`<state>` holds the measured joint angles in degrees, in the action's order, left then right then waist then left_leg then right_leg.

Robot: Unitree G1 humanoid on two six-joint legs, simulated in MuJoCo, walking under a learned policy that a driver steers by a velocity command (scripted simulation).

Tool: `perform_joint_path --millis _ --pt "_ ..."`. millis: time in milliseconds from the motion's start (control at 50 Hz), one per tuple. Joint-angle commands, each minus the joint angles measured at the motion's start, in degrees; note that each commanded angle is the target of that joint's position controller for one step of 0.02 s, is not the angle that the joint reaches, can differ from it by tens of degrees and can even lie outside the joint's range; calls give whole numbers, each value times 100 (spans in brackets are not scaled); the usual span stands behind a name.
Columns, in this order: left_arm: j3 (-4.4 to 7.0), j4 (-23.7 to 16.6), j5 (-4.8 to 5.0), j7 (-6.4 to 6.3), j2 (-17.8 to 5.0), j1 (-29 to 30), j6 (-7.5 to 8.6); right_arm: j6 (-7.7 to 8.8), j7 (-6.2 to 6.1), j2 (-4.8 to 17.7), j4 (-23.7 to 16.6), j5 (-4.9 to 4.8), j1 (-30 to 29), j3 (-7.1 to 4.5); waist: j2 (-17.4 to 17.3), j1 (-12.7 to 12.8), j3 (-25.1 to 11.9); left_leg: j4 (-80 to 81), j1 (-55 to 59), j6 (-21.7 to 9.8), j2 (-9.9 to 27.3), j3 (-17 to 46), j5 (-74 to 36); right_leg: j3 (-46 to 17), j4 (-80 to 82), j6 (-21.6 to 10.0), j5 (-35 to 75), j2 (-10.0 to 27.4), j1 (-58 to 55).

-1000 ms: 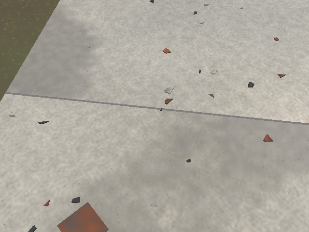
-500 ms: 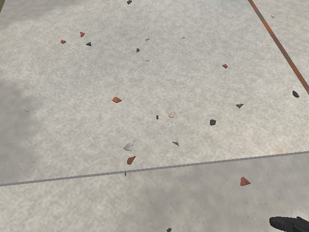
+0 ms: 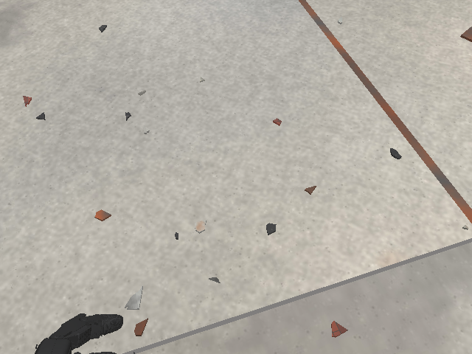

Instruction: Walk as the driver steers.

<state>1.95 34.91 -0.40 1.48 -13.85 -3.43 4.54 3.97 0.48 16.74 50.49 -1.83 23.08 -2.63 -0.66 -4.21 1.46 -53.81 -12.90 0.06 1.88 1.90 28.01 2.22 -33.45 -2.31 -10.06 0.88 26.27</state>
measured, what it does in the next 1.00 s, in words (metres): walks ahead, turning left: left foot, then right foot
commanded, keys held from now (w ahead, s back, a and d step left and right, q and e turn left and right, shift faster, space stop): w+q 0.76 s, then w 0.24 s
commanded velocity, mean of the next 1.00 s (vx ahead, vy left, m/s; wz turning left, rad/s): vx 0.50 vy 0.00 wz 0.46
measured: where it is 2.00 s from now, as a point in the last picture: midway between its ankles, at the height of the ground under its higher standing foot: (128, 207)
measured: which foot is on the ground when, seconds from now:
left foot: up 0.00-0.44, down 0.46-0.96, up 0.98-1.00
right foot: down 0.00-0.44, up 0.46-0.92, down 0.94-1.00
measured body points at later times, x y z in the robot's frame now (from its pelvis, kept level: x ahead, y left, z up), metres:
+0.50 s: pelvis +0.25 +0.07 -0.01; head +0.29 +0.09 +0.43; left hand +0.22 +0.36 -0.14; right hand +0.51 -0.12 -0.10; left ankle +0.33 +0.17 -0.73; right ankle +0.10 -0.11 -0.67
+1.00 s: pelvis +0.53 +0.14 +0.00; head +0.55 +0.15 +0.45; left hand +0.60 +0.46 -0.07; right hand +0.71 -0.09 -0.12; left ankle +0.33 +0.17 -0.69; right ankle +0.66 +0.09 -0.73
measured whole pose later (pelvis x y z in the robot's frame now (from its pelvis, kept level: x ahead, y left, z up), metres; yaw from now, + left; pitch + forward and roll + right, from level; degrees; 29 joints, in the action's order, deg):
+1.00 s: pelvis +0.53 +0.14 +0.00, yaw +30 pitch +2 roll -1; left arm 2.8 40.2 -0.3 2.0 -15.3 -4.2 7.3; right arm 2.1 -0.8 16.8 43.7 -1.1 20.9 -3.9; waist -1.4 -3.1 0.0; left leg -48.2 -9.9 -2.7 -4.7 10.7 28.7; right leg 0.6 -30.8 -2.2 -8.1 -2.6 25.8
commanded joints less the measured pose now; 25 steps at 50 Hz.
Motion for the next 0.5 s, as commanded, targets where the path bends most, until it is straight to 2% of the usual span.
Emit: perform_joint_path --millis 20,40,60,100,120,180,240,280,340,380,400,420,440,460,480,500 --pt "337 181 33 -70 -892 -1649 9 182 -25 728 -706 -74 -545 -143 784 954 -1028 -1961 -3268 -90 336 347 -373 -2530 1560 -1155 -137 1921 -3490" --pt "277 203 33 -43 -682 -1318 34 128 -41 679 -718 10 -678 -164 707 776 -652 -1704 -3074 -63 468 328 -709 -2023 1784 -1051 125 1692 -2839" --pt "251 225 4 -28 -561 -1101 84 41 -44 598 -688 29 -572 -186 798 571 -466 -1523 -2724 -40 588 387 -975 -1610 2020 -966 345 1537 -2348" --pt "291 332 -15 -31 -557 -925 183 -109 -38 326 -661 -1 -449 -152 683 371 -294 -1358 -2413 15 617 378 -1220 -1121 2367 -970 751 1503 -1870" --pt "319 395 -17 -48 -612 -901 221 -158 -40 266 -705 9 -516 -148 585 326 -186 -1246 -2473 44 624 403 -1356 -891 2470 -976 1008 1521 -1778" --pt "389 586 -45 -129 -761 -994 235 -207 -17 192 -869 52 -890 -138 424 360 -1 -547 -2787 97 618 448 -2053 -274 2582 -924 1349 1490 -1882" --pt "435 699 -24 -188 -926 -1062 195 -176 103 103 -1024 62 -1403 -87 379 522 140 493 -2623 29 555 194 -2880 298 2623 -771 1330 1376 -1949" --pt "475 793 17 -215 -1048 -1224 154 -170 178 79 -1185 74 -1818 -60 308 678 259 978 -2582 -50 506 -13 -3012 501 2613 -719 1280 1456 -2133" --pt "532 941 116 -222 -1183 -1409 55 -185 263 160 -1417 61 -2213 -72 317 780 396 1435 -2671 -239 455 -202 -2654 680 2414 -600 1377 1615 -2678" --pt "569 994 165 -229 -1305 -1408 -26 -198 306 266 -1533 72 -2245 -121 398 695 325 1598 -2444 -429 263 -454 -2128 828 1978 -489 2361 1673 -2978" --pt "593 992 188 -243 -1405 -1368 -66 -214 309 360 -1547 79 -2085 -176 500 562 138 1603 -2074 -545 57 -649 -1817 915 1549 -420 3377 1658 -3066" --pt "607 983 214 -256 -1476 -1302 -120 -230 299 513 -1463 71 -1612 -275 550 269 -177 1672 -1408 -685 -211 -845 -1620 1033 792 -331 4281 1577 -3045" --pt "575 960 238 -270 -1429 -1231 -162 -240 253 792 -1227 51 -711 -450 430 -226 -637 2025 -140 -884 -537 -943 -1892 1214 -419 -153 4508 1341 -2659" --pt "475 863 106 -296 -1200 -1342 -132 -294 134 1332 -1005 35 219 -673 -174 -569 -1148 2173 1608 -1206 -37 114 -2065 1240 -2219 158 2884 1084 -1258" --pt "198 516 -93 -225 -332 -1858 27 -239 109 1972 -1074 4 -30 -736 -1696 208 -1624 2892 3272 -2294 1383 3480 -936 583 -4199 515 -2267 -115 1280" --pt "243 471 131 -160 -792 -1220 245 -142 148 1473 -1267 47 128 -584 -905 -253 -2208 3730 3482 -2366 1696 4576 -323 -697 -4712 390 -2403 -149 1851"
Keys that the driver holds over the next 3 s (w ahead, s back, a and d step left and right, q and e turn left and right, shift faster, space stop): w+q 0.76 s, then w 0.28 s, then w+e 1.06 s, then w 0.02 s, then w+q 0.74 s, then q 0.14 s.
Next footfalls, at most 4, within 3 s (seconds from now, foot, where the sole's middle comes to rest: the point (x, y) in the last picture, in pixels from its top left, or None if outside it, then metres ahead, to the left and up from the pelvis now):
0.46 left None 0.36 0.19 -0.76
0.94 right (196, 273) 0.70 0.11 -0.76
1.42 left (92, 250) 0.80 0.44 -0.76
1.92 right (160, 164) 1.14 0.24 -0.76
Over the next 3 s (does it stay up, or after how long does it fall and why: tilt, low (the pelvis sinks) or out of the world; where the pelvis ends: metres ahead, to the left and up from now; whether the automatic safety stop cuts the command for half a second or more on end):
stays up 1.58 0.35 0.00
